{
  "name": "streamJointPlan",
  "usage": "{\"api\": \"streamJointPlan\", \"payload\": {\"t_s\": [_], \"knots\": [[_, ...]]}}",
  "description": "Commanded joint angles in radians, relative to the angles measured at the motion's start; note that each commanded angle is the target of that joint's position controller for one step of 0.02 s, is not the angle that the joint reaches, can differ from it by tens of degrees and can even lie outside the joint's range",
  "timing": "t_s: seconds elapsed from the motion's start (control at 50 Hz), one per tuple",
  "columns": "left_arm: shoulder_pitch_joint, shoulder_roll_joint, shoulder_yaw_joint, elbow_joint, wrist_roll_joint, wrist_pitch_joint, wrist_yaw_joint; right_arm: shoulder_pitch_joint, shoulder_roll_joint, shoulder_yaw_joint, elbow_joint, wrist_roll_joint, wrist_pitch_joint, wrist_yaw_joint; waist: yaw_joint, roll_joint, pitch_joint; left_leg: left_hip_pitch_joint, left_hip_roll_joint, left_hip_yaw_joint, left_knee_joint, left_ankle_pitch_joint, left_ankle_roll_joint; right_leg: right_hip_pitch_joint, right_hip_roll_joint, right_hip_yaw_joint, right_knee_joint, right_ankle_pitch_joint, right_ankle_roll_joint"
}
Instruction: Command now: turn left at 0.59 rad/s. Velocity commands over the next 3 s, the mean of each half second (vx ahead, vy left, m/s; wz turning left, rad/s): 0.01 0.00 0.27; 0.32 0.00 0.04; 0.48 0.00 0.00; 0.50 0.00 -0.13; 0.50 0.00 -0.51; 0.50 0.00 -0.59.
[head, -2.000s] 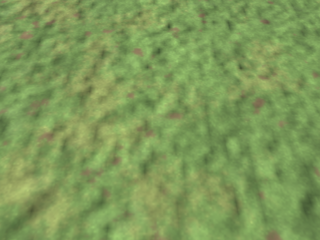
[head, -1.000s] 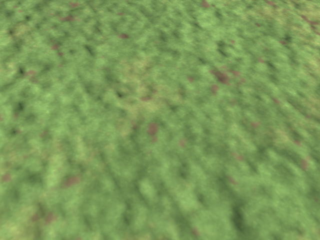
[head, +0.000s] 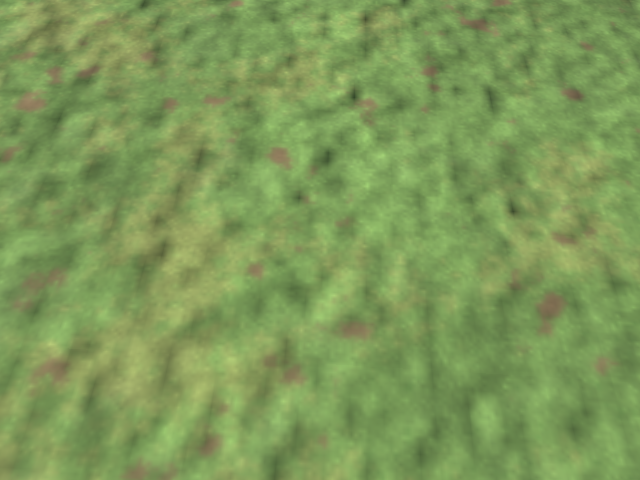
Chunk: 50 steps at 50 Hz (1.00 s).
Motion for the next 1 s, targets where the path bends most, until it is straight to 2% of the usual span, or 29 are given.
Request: {"api": "streamJointPlan", "payload": {"t_s": [0.02,0.1,0.14,0.16,0.18,0.2,0.22,0.24,0.26,0.3,0.38,0.42,0.46,0.48,0.5,0.52,0.54,0.56,0.6,0.66,0.7,0.72,0.74,0.76,0.78,0.8,0.84,0.92,1.0], "knots": [[-0.039,0.074,0.013,-0.085,-0.005,-0.02,0.007,0.03,-0.18,-0.053,-0.053,-0.007,-0.007,-0.002,-0.022,0.136,-0.096,0.123,0.263,-0.315,-0.082,0.222,0.162,-0.041,0.021,0.005,-0.067,-0.019,-0.011],[0.006,0.072,0.006,-0.079,-0.019,-0.031,0.014,-0.009,-0.163,-0.047,-0.053,-0.011,-0.004,0.0,-0.002,0.154,-0.121,0.074,0.246,-0.335,-0.044,0.328,0.127,0.119,0.042,-0.014,-0.208,-0.02,-0.041],[0.064,0.055,0.0,-0.064,-0.016,-0.041,0.021,-0.044,-0.147,-0.039,-0.05,0.001,-0.002,-0.005,0.042,0.139,-0.12,0.016,0.209,-0.331,-0.007,0.287,0.074,0.264,0.043,-0.023,-0.427,0.101,-0.061],[0.077,0.068,0.001,-0.06,-0.006,-0.05,0.029,-0.04,-0.122,-0.03,-0.049,0.008,-0.005,-0.01,0.047,0.096,-0.117,-0.046,0.172,-0.31,0.028,0.153,0.024,0.352,-0.011,0.026,-0.55,0.17,-0.076],[0.052,0.126,0.003,-0.08,0.012,-0.057,0.036,0.014,-0.049,-0.01,-0.051,0.007,-0.009,-0.011,0.009,-0.104,-0.133,-0.119,0.074,-0.186,0.189,-0.128,-0.033,0.411,-0.235,0.263,-0.663,0.14,-0.121],[-0.006,0.208,0.02,-0.095,0.01,-0.053,0.027,0.026,-0.085,-0.02,-0.058,0.0,-0.008,-0.02,-0.002,-0.208,-0.077,-0.207,-0.081,-0.012,0.314,-0.381,-0.057,0.308,-0.38,0.445,-0.669,0.313,-0.246],[0.022,0.162,0.016,-0.079,0.004,-0.055,0.018,0.017,-0.134,-0.034,-0.04,-0.016,-0.004,-0.024,0.013,-0.129,-0.075,-0.153,-0.017,-0.03,0.457,-0.392,-0.069,0.242,-0.383,0.423,-0.649,0.354,-0.305],[-0.018,0.102,-0.003,-0.078,-0.005,-0.06,0.012,0.018,-0.129,-0.036,-0.021,-0.008,-0.001,-0.018,-0.01,-0.086,-0.052,-0.135,-0.007,-0.038,0.502,-0.336,-0.075,0.217,-0.318,0.335,-0.64,0.364,-0.291],[-0.056,0.076,-0.011,-0.079,-0.003,-0.061,0.01,0.03,-0.115,-0.033,-0.002,-0.002,0.001,-0.013,-0.025,-0.084,-0.039,-0.116,-0.003,-0.03,0.529,-0.284,-0.086,0.207,-0.252,0.245,-0.628,0.389,-0.256],[-0.057,0.069,-0.015,-0.067,-0.003,-0.067,0.017,0.041,-0.093,-0.024,0.017,-0.003,0.006,-0.002,-0.021,-0.136,-0.058,-0.122,-0.003,-0.005,0.506,-0.254,-0.105,0.275,-0.19,0.158,-0.596,0.513,-0.227],[0.013,0.074,-0.013,-0.023,-0.005,-0.065,0.011,-0.022,-0.043,0.005,0.028,0.006,0.013,-0.004,0.026,-0.138,-0.089,-0.054,0.039,0.073,0.259,-0.279,-0.12,0.369,-0.18,0.132,-0.541,0.588,-0.229],[0.036,0.089,-0.007,-0.002,-0.001,-0.057,0.005,-0.029,-0.042,0.011,0.045,0.014,0.013,-0.013,0.038,-0.163,-0.094,-0.001,0.042,0.11,0.123,-0.249,-0.108,0.38,-0.176,0.147,-0.517,0.612,-0.229],[0.029,0.092,-0.005,0.015,-0.008,-0.052,0.004,0.01,-0.034,0.018,0.078,0.012,0.003,-0.023,0.003,-0.133,-0.094,0.127,0.055,0.118,-0.12,-0.018,-0.087,0.336,-0.158,0.136,-0.48,0.619,-0.186],[0.046,0.07,-0.012,0.019,-0.006,-0.058,0.003,0.02,-0.047,0.021,0.091,0.0,-0.007,-0.03,0.006,-0.096,-0.135,0.236,0.096,0.055,-0.165,0.035,-0.071,0.28,-0.154,0.146,-0.498,0.458,-0.146],[0.053,0.053,-0.015,0.012,-0.005,-0.064,-0.004,0.033,-0.092,0.018,0.095,-0.02,-0.02,-0.037,0.018,-0.015,-0.153,0.314,0.194,-0.053,-0.138,-0.01,-0.043,0.191,-0.116,0.121,-0.471,0.247,-0.118],[0.038,0.035,-0.018,0.008,-0.01,-0.061,-0.007,0.014,-0.159,-0.005,0.118,-0.012,-0.019,-0.033,0.037,0.155,-0.085,0.193,0.223,-0.115,-0.117,-0.222,0.026,0.154,0.012,-0.002,-0.432,0.003,-0.114],[-0.014,0.062,-0.012,0.008,0.009,-0.056,-0.01,0.042,-0.142,-0.007,0.123,-0.012,-0.02,-0.024,-0.014,0.174,-0.024,0.143,0.276,-0.211,-0.186,-0.448,0.082,0.106,0.041,-0.048,-0.327,-0.058,-0.11],[-0.042,0.06,-0.008,-0.001,0.014,-0.055,-0.015,0.053,-0.141,-0.006,0.129,-0.014,-0.023,-0.02,-0.026,0.191,0.05,0.101,0.322,-0.28,-0.251,-0.567,0.116,0.045,0.049,-0.082,-0.265,-0.068,-0.11],[-0.055,0.055,-0.004,-0.01,0.012,-0.066,-0.025,0.062,-0.13,-0.004,0.141,-0.015,-0.032,-0.021,-0.028,0.209,0.116,0.065,0.357,-0.326,-0.298,-0.563,0.146,0.0,0.017,-0.077,-0.201,-0.056,-0.12],[-0.02,0.04,-0.004,0.004,0.007,-0.093,-0.039,0.045,-0.128,-0.01,0.151,-0.009,-0.057,-0.017,-0.003,0.179,0.076,0.103,0.326,-0.248,-0.271,-0.382,0.137,0.058,0.008,-0.082,-0.267,-0.037,-0.135],[0.084,0.021,-0.002,0.051,0.002,-0.104,-0.037,-0.007,-0.126,-0.014,0.145,0.005,-0.065,-0.013,0.06,0.152,0.044,-0.021,0.262,-0.144,-0.204,-0.308,0.099,0.31,0.045,-0.128,-0.436,0.085,-0.142],[0.17,0.037,0.007,0.089,0.003,-0.109,-0.03,-0.021,-0.104,-0.01,0.142,0.003,-0.07,-0.014,0.097,0.113,0.021,-0.13,0.223,-0.099,-0.123,-0.297,0.075,0.479,0.042,-0.094,-0.472,0.097,-0.141],[0.288,0.097,0.023,0.118,0.01,-0.118,-0.018,-0.06,-0.051,0.005,0.119,-0.004,-0.079,-0.012,0.152,-0.022,-0.007,-0.269,0.151,-0.002,0.086,-0.274,0.036,0.625,-0.105,0.113,-0.582,-0.052,-0.165],[0.385,0.215,0.054,0.137,0.007,-0.122,-0.016,-0.088,-0.007,0.018,0.076,0.0,-0.089,-0.008,0.18,-0.246,-0.028,-0.442,0.031,0.139,0.371,-0.321,0.0,0.679,-0.335,0.542,-0.758,-0.337,-0.26],[0.359,0.179,0.046,0.148,0.009,-0.117,-0.018,-0.101,-0.089,-0.002,0.076,-0.021,-0.087,-0.01,0.135,-0.122,0.048,-0.494,0.075,0.075,0.529,-0.35,0.014,0.58,-0.394,0.609,-0.77,-0.345,-0.308],[0.281,0.13,0.032,0.127,0.007,-0.12,-0.022,-0.081,-0.081,-0.002,0.091,-0.019,-0.091,0.0,0.083,-0.044,0.087,-0.496,0.118,0.05,0.582,-0.265,0.025,0.527,-0.358,0.529,-0.762,-0.298,-0.303],[0.206,0.082,0.018,0.113,0.005,-0.134,-0.023,-0.053,-0.061,0.003,0.117,-0.016,-0.098,0.019,0.038,-0.035,0.068,-0.454,0.166,0.078,0.578,-0.134,0.016,0.496,-0.272,0.358,-0.785,-0.098,-0.259],[0.279,0.056,0.004,0.173,-0.009,-0.152,-0.022,-0.111,-0.035,0.015,0.109,-0.03,-0.086,0.036,0.044,-0.058,0.023,-0.466,0.173,0.156,0.552,-0.027,-0.034,0.535,-0.202,0.151,-0.762,0.39,-0.243],[0.313,0.052,-0.003,0.214,-0.01,-0.15,-0.019,-0.27,0.001,0.038,0.05,-0.024,-0.085,0.041,0.066,-0.07,0.051,-0.427,0.157,0.213,0.356,0.066,-0.061,0.473,-0.165,0.048,-0.762,0.557,-0.237]]}}
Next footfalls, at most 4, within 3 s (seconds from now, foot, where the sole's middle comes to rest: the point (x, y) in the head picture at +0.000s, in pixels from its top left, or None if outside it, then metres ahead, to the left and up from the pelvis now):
0.18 right None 0.09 -0.12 -0.78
0.48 left None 0.00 0.08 -0.78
1.18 left None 0.40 0.10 -0.78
1.76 right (324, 350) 0.73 -0.02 -0.78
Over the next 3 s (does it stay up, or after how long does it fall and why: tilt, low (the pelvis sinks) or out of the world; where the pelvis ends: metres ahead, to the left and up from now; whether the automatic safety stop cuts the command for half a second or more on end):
stays up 1.17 -0.06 0.00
